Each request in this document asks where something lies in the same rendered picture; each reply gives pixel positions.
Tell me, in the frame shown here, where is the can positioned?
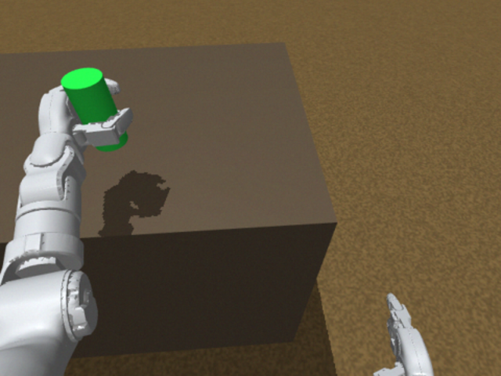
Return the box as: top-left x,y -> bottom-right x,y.
61,68 -> 128,152

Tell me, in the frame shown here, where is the left robot hand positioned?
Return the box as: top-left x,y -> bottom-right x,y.
38,78 -> 133,153

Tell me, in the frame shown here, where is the left robot arm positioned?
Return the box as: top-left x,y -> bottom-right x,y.
0,132 -> 98,376

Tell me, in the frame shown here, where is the right robot hand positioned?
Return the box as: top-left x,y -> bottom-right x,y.
373,293 -> 434,376

